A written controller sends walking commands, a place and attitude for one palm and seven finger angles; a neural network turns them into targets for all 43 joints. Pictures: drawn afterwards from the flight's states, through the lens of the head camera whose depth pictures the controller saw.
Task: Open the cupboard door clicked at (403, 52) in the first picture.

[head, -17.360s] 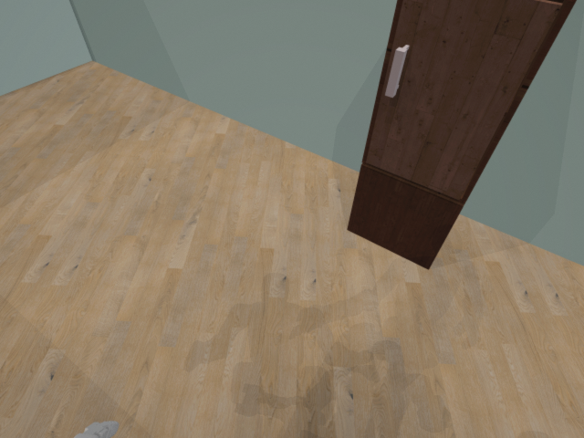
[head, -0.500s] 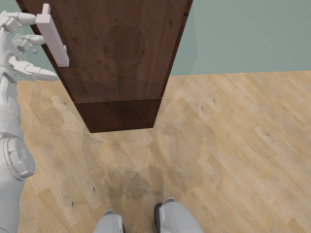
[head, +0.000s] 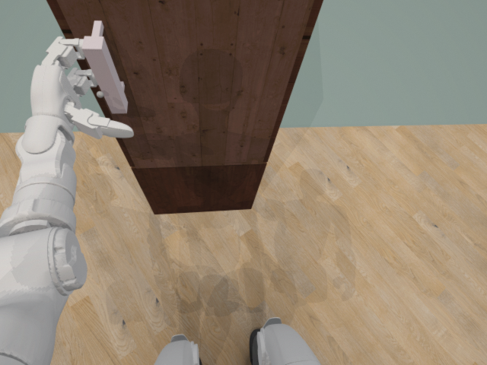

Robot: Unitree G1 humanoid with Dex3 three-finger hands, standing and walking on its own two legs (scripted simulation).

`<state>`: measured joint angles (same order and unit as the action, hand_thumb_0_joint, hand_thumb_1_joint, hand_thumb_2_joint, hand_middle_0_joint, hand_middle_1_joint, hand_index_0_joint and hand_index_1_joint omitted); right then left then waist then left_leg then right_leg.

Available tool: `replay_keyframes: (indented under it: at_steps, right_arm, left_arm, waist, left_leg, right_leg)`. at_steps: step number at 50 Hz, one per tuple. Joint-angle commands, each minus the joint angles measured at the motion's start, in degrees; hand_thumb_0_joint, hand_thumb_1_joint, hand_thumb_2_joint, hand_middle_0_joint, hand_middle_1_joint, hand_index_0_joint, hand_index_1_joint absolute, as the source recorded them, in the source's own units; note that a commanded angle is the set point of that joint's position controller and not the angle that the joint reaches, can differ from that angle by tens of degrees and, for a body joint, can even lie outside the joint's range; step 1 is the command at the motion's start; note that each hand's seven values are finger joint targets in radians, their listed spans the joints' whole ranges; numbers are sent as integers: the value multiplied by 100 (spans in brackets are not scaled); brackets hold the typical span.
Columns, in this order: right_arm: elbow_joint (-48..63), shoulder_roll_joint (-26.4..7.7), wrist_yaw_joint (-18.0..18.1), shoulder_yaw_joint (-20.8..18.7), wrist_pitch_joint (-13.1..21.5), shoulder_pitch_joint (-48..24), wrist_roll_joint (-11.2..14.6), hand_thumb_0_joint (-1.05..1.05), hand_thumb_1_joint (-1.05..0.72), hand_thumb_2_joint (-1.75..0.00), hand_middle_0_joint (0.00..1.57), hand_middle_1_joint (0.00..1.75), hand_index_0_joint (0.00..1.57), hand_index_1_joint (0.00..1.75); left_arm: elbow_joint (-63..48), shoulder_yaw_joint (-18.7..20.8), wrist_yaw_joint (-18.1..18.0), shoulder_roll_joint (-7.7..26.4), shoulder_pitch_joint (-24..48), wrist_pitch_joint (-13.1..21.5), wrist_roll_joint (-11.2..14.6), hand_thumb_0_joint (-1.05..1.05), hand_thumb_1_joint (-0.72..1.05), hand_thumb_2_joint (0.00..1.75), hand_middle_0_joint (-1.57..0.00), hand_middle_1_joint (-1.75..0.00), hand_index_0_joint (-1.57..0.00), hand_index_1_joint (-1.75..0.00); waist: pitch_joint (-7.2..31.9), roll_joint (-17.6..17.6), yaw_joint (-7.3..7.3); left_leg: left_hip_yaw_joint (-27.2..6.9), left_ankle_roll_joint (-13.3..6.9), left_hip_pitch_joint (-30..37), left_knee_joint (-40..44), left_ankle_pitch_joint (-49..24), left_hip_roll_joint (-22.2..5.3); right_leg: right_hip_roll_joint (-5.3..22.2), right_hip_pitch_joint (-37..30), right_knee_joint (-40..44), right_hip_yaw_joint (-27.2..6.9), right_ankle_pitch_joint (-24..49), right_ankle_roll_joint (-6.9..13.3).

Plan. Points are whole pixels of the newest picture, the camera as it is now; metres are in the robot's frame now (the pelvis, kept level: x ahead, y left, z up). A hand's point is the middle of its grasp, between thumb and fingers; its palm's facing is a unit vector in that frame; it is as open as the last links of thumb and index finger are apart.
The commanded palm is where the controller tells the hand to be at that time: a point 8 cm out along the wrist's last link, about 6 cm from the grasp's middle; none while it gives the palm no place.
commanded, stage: slide the fingers in behind the handle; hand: left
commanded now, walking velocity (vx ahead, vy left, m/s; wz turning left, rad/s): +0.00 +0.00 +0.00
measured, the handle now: (109, 69) +0.57 +0.17 +0.08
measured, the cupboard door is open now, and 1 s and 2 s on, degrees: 0 0 9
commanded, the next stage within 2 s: close the thumb around the handle in 0.68 s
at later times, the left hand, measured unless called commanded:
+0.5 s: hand (118, 94) +0.51 +0.15 +0.09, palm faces +0.01 -1.00 -0.05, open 14.0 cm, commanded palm +0.49 +0.19 +0.08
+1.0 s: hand (119, 93) +0.51 +0.15 +0.09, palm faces +0.01 -1.00 -0.03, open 12.8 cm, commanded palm +0.49 +0.19 +0.08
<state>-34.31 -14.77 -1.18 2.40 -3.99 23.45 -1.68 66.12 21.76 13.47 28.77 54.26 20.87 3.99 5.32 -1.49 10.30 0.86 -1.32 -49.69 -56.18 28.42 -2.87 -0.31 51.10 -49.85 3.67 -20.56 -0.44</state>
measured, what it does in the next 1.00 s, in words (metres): stands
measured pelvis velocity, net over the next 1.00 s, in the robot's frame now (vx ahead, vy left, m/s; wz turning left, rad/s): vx -0.01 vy -0.01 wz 0.01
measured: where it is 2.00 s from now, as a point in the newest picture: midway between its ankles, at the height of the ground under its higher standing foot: outside the picture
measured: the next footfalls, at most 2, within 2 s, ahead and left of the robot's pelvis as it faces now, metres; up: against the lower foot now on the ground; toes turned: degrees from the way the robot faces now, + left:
none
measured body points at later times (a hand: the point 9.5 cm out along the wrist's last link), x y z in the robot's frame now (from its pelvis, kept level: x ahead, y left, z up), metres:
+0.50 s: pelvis -0.01 -0.02 +0.00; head +0.12 -0.01 +0.43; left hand +0.51 +0.21 +0.10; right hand -0.02 -0.28 -0.11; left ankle -0.03 +0.10 -0.68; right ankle +0.02 -0.13 -0.68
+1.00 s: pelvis -0.01 -0.01 +0.00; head +0.12 +0.00 +0.43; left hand +0.51 +0.21 +0.09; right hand -0.02 -0.27 -0.11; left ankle -0.03 +0.10 -0.68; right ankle +0.02 -0.13 -0.68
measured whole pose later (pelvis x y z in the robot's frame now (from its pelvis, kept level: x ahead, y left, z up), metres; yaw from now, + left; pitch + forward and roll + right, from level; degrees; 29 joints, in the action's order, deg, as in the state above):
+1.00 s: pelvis -0.01 -0.01 +0.00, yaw +1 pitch +21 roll -2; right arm -36.0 -15.5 -1.1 2.1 -2.1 24.2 -2.0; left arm 69.1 20.0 9.8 26.9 56.9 22.2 3.3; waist 5.3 -1.7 10.4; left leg 0.7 -0.6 -50.1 -55.8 27.1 -2.6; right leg -0.1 52.1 -50.9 3.7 -20.1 0.4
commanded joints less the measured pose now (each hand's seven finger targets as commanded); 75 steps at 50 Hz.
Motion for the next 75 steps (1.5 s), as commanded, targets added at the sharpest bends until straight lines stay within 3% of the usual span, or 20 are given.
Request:
replay_keyframes:
  at_steps: [1, 3, 5, 8, 10, 12, 17, 23, 28, 31, 34, 39, 43, 51, 54, 57, 61, 64, 71, 75]
  right_arm:
    - [91, -1038, 62, -421, 83, 1157, -4, 0, -90, -90, 20, 30, 20, 30]
    - [95, -1056, 75, -423, 94, 1171, -5, 0, -90, -90, 20, 30, 20, 30]
    - [86, -1038, 77, -410, 103, 1174, -11, 0, -90, -90, 20, 30, 20, 30]
    - [138, -999, 43, -411, 120, 1163, -20, 0, -90, -90, 20, 30, 20, 30]
    - [87, -978, 19, -419, 140, 1140, -31, 0, -90, -90, 20, 30, 20, 30]
    - [94, -1021, 36, -427, 153, 1178, -22, 0, -90, -90, 20, 30, 20, 30]
    - [158, -1013, 73, -383, 181, 1140, -15, 0, -90, -90, 20, 30, 20, 30]
    - [210, -994, 81, -394, 219, 1077, 26, 0, -90, -90, 20, 30, 20, 30]
    - [114, -1046, 145, -384, 257, 1087, 49, 0, -90, -90, 20, 30, 20, 30]
    - [57, -1044, 140, -389, 293, 1130, 19, 0, -90, -90, 20, 30, 20, 30]
    - [65, -1048, 117, -410, 321, 1144, -17, 0, -90, -90, 20, 30, 20, 30]
    - [41, -1075, 104, -400, 302, 1138, -16, 0, -90, -90, 20, 30, 20, 30]
    - [60, -1047, 84, -402, 287, 1149, -20, 0, -90, -90, 20, 30, 20, 30]
    - [60, -1037, 50, -417, 271, 1142, -28, 0, -90, -90, 20, 30, 20, 30]
    - [28, -1056, 65, -415, 254, 1167, -27, 0, -90, -90, 20, 30, 20, 30]
    - [82, -1046, 56, -437, 262, 1153, -36, 0, -90, -90, 20, 30, 20, 30]
    - [59, -1053, 65, -423, 233, 1159, -17, 0, -90, -90, 20, 30, 20, 30]
    - [66, -1023, 56, -433, 234, 1155, -37, 0, -90, -90, 20, 30, 20, 30]
    - [136, -1027, 48, -464, 194, 1114, -5, 0, -90, -90, 20, 30, 20, 30]
    - [118, -1014, 29, -474, 188, 1093, -6, 0, -90, -90, 20, 30, 20, 30]
  left_arm:
    - [-1242, -137, -56, 944, 2961, 410, 69, 0, -50, 30, -30, -120, -30, -120]
    - [-1243, 40, -90, 1149, 2932, 411, 50, 0, -50, 30, -30, -120, -30, -120]
    - [-1134, 45, -149, 1095, 2842, 376, 52, 0, -50, 30, -30, -120, -30, -120]
    - [-1299, -78, -231, 912, 2708, 432, 12, 0, -50, 30, -30, -120, -30, -120]
    - [-1264, -296, -270, 644, 2876, 446, 2, 0, -50, 30, -30, -120, -30, -120]
    - [-1165, -140, -312, 804, 2869, 459, 39, 0, -50, 30, -30, -120, -30, -120]
    - [-997, 292, -387, 1391, 2729, 492, -85, 0, -50, 30, -30, -120, -30, -120]
    - [-1102, 51, -208, 1097, 2637, 568, -3, 0, -50, 30, -30, -120, -30, -120]
    - [-762, -40, -154, 1059, 2903, 428, 36, 0, -50, 30, -30, -120, -30, -120]
    - [-786, -177, -224, 947, 3118, 445, -47, 0, -50, 30, -30, -120, -30, -120]
    - [-1008, -152, -245, 930, 3064, 556, -36, 0, -50, 30, -30, -120, -30, -120]
    - [-862, -159, -283, 955, 3147, 524, -50, 0, -50, 30, -30, -120, -30, -120]
    - [-955, -190, -310, 888, 3070, 521, -74, 0, -28, 40, -32, -122, -32, -122]
    - [-1025, -249, -326, 672, 2897, 518, 5, 0, 17, 59, -35, -127, -35, -127]
    - [-862, -141, -358, 837, 2910, 514, -31, 0, 34, 66, -36, -129, -36, -129]
    - [-1113, -211, -350, 739, 2914, 591, -48, 0, 51, 73, -37, -131, -37, -131]
    - [-884, -54, -349, 920, 2830, 513, -20, 0, 73, 83, -39, -133, -39, -133]
    - [-1155, -164, -323, 745, 2907, 571, -13, 0, 90, 90, -40, -135, -40, -135]
    - [-1289, 9, -306, 889, 2437, 565, 39, 0, 90, 90, -40, -135, -40, -135]
    - [-1509, -109, -335, 785, 2503, 609, 23, 0, 90, 90, -40, -135, -40, -135]
  waist:
    - [2767, -819, 243]
    - [2997, -928, 162]
    - [2878, -728, 163]
    - [3045, -902, 89]
    - [2772, -763, 207]
    - [2730, -452, 216]
    - [2704, -376, 57]
    - [2944, -660, 41]
    - [2469, -382, 210]
    - [2463, -481, 282]
    - [2959, -730, 201]
    - [2699, -523, 246]
    - [2871, -781, 184]
    - [2781, -695, 159]
    - [2601, -440, 204]
    - [2819, -733, 147]
    - [2647, -373, 175]
    - [2952, -829, 123]
    - [2987, -547, 9]
    - [2995, -765, 11]
  left_leg:
    - [-410, 113, 2044, 522, -3188, 103]
    - [-409, 118, 2113, 507, -3269, 118]
    - [-405, 106, 1983, 540, -3181, 118]
    - [-388, 113, 2075, 526, -3406, 134]
    - [-347, 83, 1929, 545, -3019, 142]
    - [-315, 26, 1690, 582, -2749, 183]
    - [-145, -42, 1032, 616, -2258, 272]
    - [-136, -13, 1361, 640, -2322, 273]
    - [-158, -42, 1075, 689, -1811, 262]
    - [-229, -38, 1199, 665, -1836, 247]
    - [-248, 1, 1571, 584, -2224, 238]
    - [-266, -15, 1389, 602, -2076, 232]
    - [-286, 16, 1594, 594, -2297, 231]
    - [-295, 45, 1726, 626, -2522, 209]
    - [-303, 21, 1544, 627, -2413, 207]
    - [-320, 44, 1839, 610, -2671, 204]
    - [-270, 11, 1461, 625, -2446, 221]
    - [-326, 78, 1936, 584, -2958, 191]
    - [-268, 67, 1794, 621, -3050, 188]
    - [-283, 91, 2017, 628, -3196, 173]
  right_leg:
    - [-251, -1215, 224, -75, 2051, 149]
    - [-238, -1300, 195, -94, 2113, 164]
    - [-235, -1352, 207, -72, 2109, 159]
    - [-226, -1412, 175, -91, 2257, 170]
    - [-233, -1329, 244, -94, 2106, 149]
    - [-243, -1558, 275, -135, 2126, 157]
    - [-184, -2129, 273, -311, 2223, 157]
    - [-187, -2044, 295, -314, 2187, 158]
    - [-175, -1775, 401, -306, 1707, 122]
    - [-169, -1518, 367, -272, 1561, 131]
    - [-165, -1507, 277, -251, 1775, 143]
    - [-178, -1478, 302, -245, 1676, 138]
    - [-176, -1433, 261, -214, 1773, 160]
    - [-203, -1431, 283, -164, 1894, 159]
    - [-201, -1434, 287, -169, 1858, 150]
    - [-196, -1362, 242, -147, 1932, 181]
    - [-200, -1599, 275, -191, 1979, 148]
    - [-194, -1421, 204, -138, 2124, 177]
    - [-214, -1766, 226, -155, 2389, 162]
    - [-218, -1649, 244, -148, 2364, 166]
